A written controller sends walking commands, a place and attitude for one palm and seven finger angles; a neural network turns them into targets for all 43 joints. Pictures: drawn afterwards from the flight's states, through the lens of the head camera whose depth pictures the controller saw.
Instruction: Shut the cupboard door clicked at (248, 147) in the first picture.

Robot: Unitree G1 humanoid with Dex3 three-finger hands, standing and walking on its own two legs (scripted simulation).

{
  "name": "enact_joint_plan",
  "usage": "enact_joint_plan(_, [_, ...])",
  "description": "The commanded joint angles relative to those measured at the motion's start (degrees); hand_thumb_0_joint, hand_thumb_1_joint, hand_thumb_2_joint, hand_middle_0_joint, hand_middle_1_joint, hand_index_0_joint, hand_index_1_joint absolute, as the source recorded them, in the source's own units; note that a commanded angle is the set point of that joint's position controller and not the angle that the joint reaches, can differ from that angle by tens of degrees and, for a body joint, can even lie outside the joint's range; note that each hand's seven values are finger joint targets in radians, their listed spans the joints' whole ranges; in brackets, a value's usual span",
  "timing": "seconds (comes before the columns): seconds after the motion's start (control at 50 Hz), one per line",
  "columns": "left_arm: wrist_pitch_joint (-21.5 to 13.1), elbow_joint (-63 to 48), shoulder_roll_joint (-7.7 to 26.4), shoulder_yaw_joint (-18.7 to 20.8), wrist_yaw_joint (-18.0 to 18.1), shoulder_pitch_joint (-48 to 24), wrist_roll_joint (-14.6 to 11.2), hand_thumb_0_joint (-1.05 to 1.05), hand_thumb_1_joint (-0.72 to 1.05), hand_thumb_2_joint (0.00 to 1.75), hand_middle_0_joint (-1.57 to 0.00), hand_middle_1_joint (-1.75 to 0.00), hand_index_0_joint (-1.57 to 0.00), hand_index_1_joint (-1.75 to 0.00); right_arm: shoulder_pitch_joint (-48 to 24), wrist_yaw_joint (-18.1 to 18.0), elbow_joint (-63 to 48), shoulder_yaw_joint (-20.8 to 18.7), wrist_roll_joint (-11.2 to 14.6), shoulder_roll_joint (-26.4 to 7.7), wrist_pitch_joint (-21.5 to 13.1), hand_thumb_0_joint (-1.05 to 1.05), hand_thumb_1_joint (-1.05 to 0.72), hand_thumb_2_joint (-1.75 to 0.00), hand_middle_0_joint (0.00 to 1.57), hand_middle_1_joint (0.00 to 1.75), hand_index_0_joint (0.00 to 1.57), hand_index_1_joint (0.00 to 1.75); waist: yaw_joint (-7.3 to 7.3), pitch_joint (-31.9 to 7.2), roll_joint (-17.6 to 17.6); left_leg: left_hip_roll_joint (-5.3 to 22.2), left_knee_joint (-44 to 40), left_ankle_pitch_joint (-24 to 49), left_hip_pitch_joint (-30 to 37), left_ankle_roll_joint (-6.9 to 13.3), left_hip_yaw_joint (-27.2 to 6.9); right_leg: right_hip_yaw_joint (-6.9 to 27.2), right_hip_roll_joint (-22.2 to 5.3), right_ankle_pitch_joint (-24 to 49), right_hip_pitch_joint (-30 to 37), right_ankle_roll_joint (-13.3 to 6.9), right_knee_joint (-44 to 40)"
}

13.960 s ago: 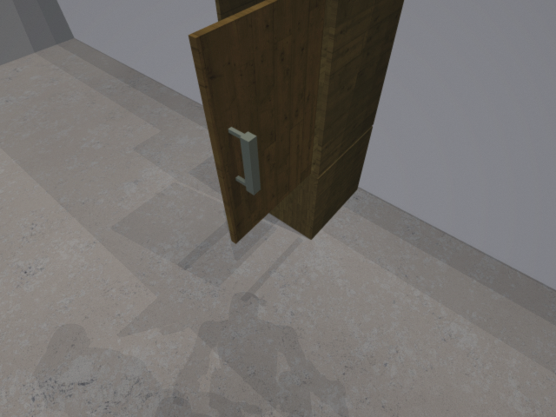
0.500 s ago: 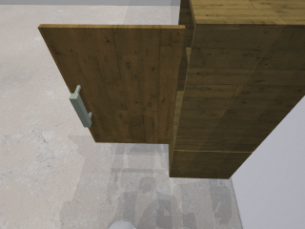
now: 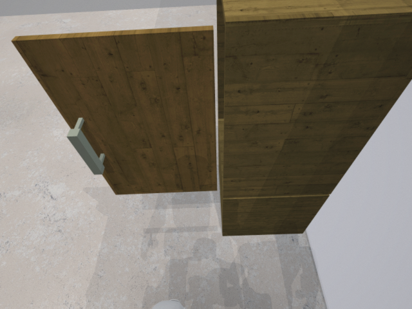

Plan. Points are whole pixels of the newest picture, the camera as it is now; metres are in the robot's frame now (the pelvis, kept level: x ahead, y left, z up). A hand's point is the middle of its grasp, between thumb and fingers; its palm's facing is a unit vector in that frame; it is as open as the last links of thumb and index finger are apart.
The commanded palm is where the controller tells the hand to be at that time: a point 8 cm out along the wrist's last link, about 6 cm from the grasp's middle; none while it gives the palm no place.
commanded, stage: come to a stop and stand still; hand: left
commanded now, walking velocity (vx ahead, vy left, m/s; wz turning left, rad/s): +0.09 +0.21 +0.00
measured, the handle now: (90, 147) +0.49 +0.35 -0.03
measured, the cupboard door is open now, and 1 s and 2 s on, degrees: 90 90 90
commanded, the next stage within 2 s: look again from close up in 1.12 s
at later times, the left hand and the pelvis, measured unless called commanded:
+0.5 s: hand out of the picture +0.02 +0.22 -0.17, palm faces +0.02 -0.97 -0.24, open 7.3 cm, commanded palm none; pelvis -0.01 +0.04 +0.00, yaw +0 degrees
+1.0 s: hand out of the picture -0.06 +0.22 -0.17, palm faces +0.00 -0.98 -0.19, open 7.4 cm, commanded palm none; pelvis -0.04 +0.04 +0.01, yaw +0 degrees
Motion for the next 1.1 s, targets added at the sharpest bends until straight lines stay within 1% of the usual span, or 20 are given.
enact_joint_plan(0.0, [-2.7, -2.1, 8.8, 1.6, 0.1, 1.8, 0.0, 0.00, 0.90, 0.90, -0.20, -0.30, -0.20, -0.30, 0.3, 0.2, -2.8, 0.2, 0.2, -3.0, -2.6, 0.00, -0.90, -0.90, 0.20, 0.30, 0.20, 0.30, 1.61, -0.7, -12.3, -0.1, 0.9, -0.1, -1.3, -0.4, 0.1, 13.6, -14.9, 23.6, 3.8, -7.2, -16.2])
enact_joint_plan(0.06, [-2.9, -0.6, 10.3, 2.1, 0.5, 5.1, 0.0, 0.00, 0.90, 0.90, -0.20, -0.30, -0.20, -0.30, 0.4, -0.1, -2.5, 0.6, 0.5, -2.7, -3.2, 0.00, -0.90, -0.90, 0.20, 0.30, 0.20, 0.30, 3.22, -3.5, -10.0, -0.8, -6.0, -1.5, -0.9, -1.1, 1.1, 13.2, -16.6, 40.1, 12.9, -8.4, -12.2])
enact_joint_plan(0.1, [-2.9, 0.3, 10.4, 2.1, 0.8, 5.6, -0.2, 0.00, 0.90, 0.90, -0.20, -0.30, -0.20, -0.30, 1.6, -0.5, -2.1, 1.0, 0.7, -2.4, -3.5, 0.00, -0.90, -0.90, 0.20, 0.30, 0.20, 0.30, 3.11, -5.6, -10.2, -1.6, -13.1, 1.3, 2.7, -1.2, 1.5, 12.0, -15.8, 47.3, 15.0, -7.9, -9.1])
enact_joint_plan(0.14, [-2.6, 0.7, 9.9, 2.1, 0.9, 4.0, -0.7, 0.00, 0.90, 0.90, -0.20, -0.30, -0.20, -0.30, 4.3, -0.9, -0.8, 1.2, 0.8, -2.0, -3.8, 0.00, -0.90, -0.90, 0.20, 0.30, 0.20, 0.30, 1.86, -6.6, -10.0, -2.0, -21.5, 10.3, 9.5, -0.9, 2.3, 9.7, -13.7, 46.7, 12.5, -5.6, -6.4])
enact_joint_plan(0.16, [-2.4, 0.7, 9.3, 1.9, 0.9, 3.3, -1.1, 0.00, 0.90, 0.90, -0.20, -0.30, -0.20, -0.30, 5.5, -1.0, -0.2, 1.2, 0.7, -2.9, -4.2, 0.00, -0.90, -0.90, 0.20, 0.30, 0.20, 0.30, 1.31, -7.2, -8.4, -0.3, -24.1, 19.0, 14.0, -0.2, 1.3, 8.2, -11.8, 43.8, 9.8, -3.9, -4.6])
enact_joint_plan(0.2, [-2.1, 0.7, 6.5, 1.0, 0.7, 4.0, -1.2, 0.00, 0.90, 0.90, -0.20, -0.30, -0.20, -0.30, 5.6, -1.6, -0.1, 0.8, 0.3, -6.1, -4.6, 0.00, -0.90, -0.90, 0.20, 0.30, 0.20, 0.30, 1.73, -10.1, -0.6, 7.0, -18.4, 39.8, 22.0, 2.9, -3.0, 4.3, -7.1, 29.7, 3.2, -0.8, -4.7])
enact_joint_plan(0.22, [-1.8, 0.9, 5.5, 0.8, 0.9, 2.9, -0.8, 0.00, 0.90, 0.90, -0.20, -0.30, -0.20, -0.30, 6.3, -1.7, 0.2, 0.7, 0.4, -5.9, -4.2, 0.00, -0.90, -0.90, 0.20, 0.30, 0.20, 0.30, 1.26, -8.7, -0.6, 8.0, -18.5, 37.0, 20.1, 3.6, -2.6, 3.2, -5.5, 21.0, 3.3, -0.3, -6.4])
enact_joint_plan(0.28, [-1.1, 1.8, 5.5, 0.2, 0.5, 1.3, -0.8, 0.00, 0.90, 0.90, -0.20, -0.30, -0.20, -0.30, 4.7, -2.1, 0.6, 1.5, 0.4, -5.2, -4.2, 0.00, -0.90, -0.90, 0.20, 0.30, 0.20, 0.30, 1.12, -3.9, 3.0, 6.3, -21.8, 32.5, 16.2, 3.5, -3.3, 2.8, -4.8, 17.4, 3.5, 0.1, -8.3])
enact_joint_plan(0.3, [-3.3, 4.2, 5.8, -0.5, 3.0, 9.3, -0.3, 0.00, 0.90, 0.90, -0.20, -0.30, -0.20, -0.30, 0.0, -1.2, -3.8, 2.0, 1.1, -6.1, -5.4, 0.00, -0.90, -0.90, 0.20, 0.30, 0.20, 0.30, 2.83, -4.4, 5.8, 6.0, -8.1, 40.7, 15.5, 2.1, 0.2, 6.6, -8.0, 36.0, 1.3, 0.1, -9.2])
enact_joint_plan(0.32, [-4.2, 2.0, 10.0, 0.2, 2.6, 7.9, 0.1, 0.00, 0.90, 0.90, -0.20, -0.30, -0.20, -0.30, 2.3, -0.8, -6.5, 2.2, 0.9, -5.3, -5.4, 0.00, -0.90, -0.90, 0.20, 0.30, 0.20, 0.30, 0.65, -5.3, 3.9, 3.0, -7.3, 32.2, 11.0, 1.0, 0.5, 8.5, -10.3, 47.9, 6.1, -2.0, -7.2])
enact_joint_plan(0.34, [-3.9, 1.2, 9.8, 0.3, 2.1, 5.6, -0.3, 0.00, 0.90, 0.90, -0.20, -0.30, -0.20, -0.30, 5.9, -1.0, -5.0, 2.1, 0.3, -2.9, -5.3, 0.00, -0.90, -0.90, 0.20, 0.30, 0.20, 0.30, -0.99, -8.0, 3.5, 2.2, -12.2, 25.2, 11.1, 1.3, 0.8, 8.3, -11.9, 52.6, 7.3, -3.4, -2.5])
enact_joint_plan(0.36, [-3.8, 0.9, 8.4, -0.3, 2.1, 5.2, -0.4, 0.00, 0.90, 0.90, -0.20, -0.30, -0.20, -0.30, 7.6, -1.1, -4.6, 2.1, 0.1, -3.2, -5.3, 0.00, -0.90, -0.90, 0.20, 0.30, 0.20, 0.30, -0.97, -11.2, 1.4, 2.9, -13.8, 28.2, 13.0, 2.0, 0.2, 5.8, -10.0, 49.2, 8.1, -2.8, -0.7])
enact_joint_plan(0.38, [-3.4, 0.3, 7.3, -0.6, 2.1, 4.9, -0.4, 0.00, 0.90, 0.90, -0.20, -0.30, -0.20, -0.30, 8.2, -1.2, -5.1, 2.0, 0.2, -4.3, -5.3, 0.00, -0.90, -0.90, 0.20, 0.30, 0.20, 0.30, -0.83, -12.4, -0.1, 4.3, -13.4, 33.9, 14.7, 2.6, -1.2, 3.5, -7.9, 39.7, 7.4, -2.0, -0.3])
enact_joint_plan(0.44, [-2.5, -0.6, 5.5, -1.0, 2.0, 5.0, -0.4, 0.00, 0.90, 0.90, -0.20, -0.30, -0.20, -0.30, 6.9, -1.5, -6.4, 2.0, 0.2, -5.4, -5.1, 0.00, -0.90, -0.90, 0.20, 0.30, 0.20, 0.30, 0.07, -8.3, -1.9, 6.1, -14.6, 39.3, 14.6, 4.0, -3.2, 2.3, -4.5, 21.7, 3.1, -1.0, -1.8])
enact_joint_plan(0.5, [-1.5, -1.0, 4.9, -1.3, 1.7, 4.7, -0.3, 0.00, 0.90, 0.90, -0.20, -0.30, -0.20, -0.30, 4.7, -1.3, -7.1, 2.2, 0.2, -5.5, -5.0, 0.00, -0.90, -0.90, 0.20, 0.30, 0.20, 0.30, 0.51, -1.1, -1.5, 5.7, -19.5, 26.3, 9.5, 4.7, -5.0, 2.8, -3.2, 9.5, 0.2, -0.3, -4.6])
enact_joint_plan(0.54, [-1.4, -1.4, 5.4, -1.3, 1.3, 4.6, -0.2, 0.00, 0.90, 0.90, -0.20, -0.30, -0.20, -0.30, 3.8, -1.1, -7.5, 2.1, 0.1, -5.3, -4.9, 0.00, -0.90, -0.90, 0.20, 0.30, 0.20, 0.30, 0.62, 1.4, -1.5, 4.8, -22.1, 16.8, 7.1, 4.6, -5.1, 3.4, -3.4, 7.1, -0.7, -0.4, -5.9])
enact_joint_plan(0.6, [-1.1, -2.1, 5.7, -1.4, 0.9, 4.6, -0.1, 0.00, 0.90, 0.90, -0.20, -0.30, -0.20, -0.30, 3.9, -0.6, -7.5, 2.0, 0.0, -6.1, -4.8, 0.00, -0.90, -0.90, 0.20, 0.30, 0.20, 0.30, 0.40, 3.6, -1.8, 4.7, -27.6, -0.2, 4.2, 4.5, -7.0, 3.5, -3.0, 2.1, -2.4, -0.3, -7.0])
enact_joint_plan(0.66, [-1.1, -2.0, 5.5, -1.4, 0.6, 6.2, 0.1, 0.00, 0.90, 0.90, -0.20, -0.30, -0.20, -0.30, 3.8, -0.5, -7.2, 2.0, -0.1, -6.6, -4.9, 0.00, -0.90, -0.90, 0.20, 0.30, 0.20, 0.30, 1.01, 2.2, -0.8, 5.1, -30.3, -4.5, 3.0, 4.8, -8.0, 2.7, -2.7, 3.1, -0.5, -0.1, -6.6])
enact_joint_plan(0.8, [-1.7, -0.6, 5.4, -1.8, 0.3, 8.1, -0.1, 0.00, 0.90, 0.90, -0.20, -0.30, -0.20, -0.30, 5.5, -0.4, -5.0, 2.3, 0.1, -6.2, -5.2, 0.00, -0.90, -0.90, 0.20, 0.30, 0.20, 0.30, 0.90, 0.0, -1.7, 4.7, -30.3, -2.6, 5.5, 4.6, -7.0, 3.7, -3.8, 3.7, -0.6, -0.1, -9.5])
enact_joint_plan(1.08, [-2.7, 3.3, 4.9, -2.5, 0.6, 8.9, -0.7, 0.00, 0.90, 0.90, -0.20, -0.30, -0.20, -0.30, 8.6, -0.8, 0.7, 3.4, 0.7, -4.3, -6.2, 0.00, -0.90, -0.90, 0.20, 0.30, 0.20, 0.30, 0.29, -1.6, -2.5, 3.9, -26.0, 12.4, 10.8, 3.9, -3.3, 5.1, -5.4, 11.0, 0.4, -0.1, -11.6])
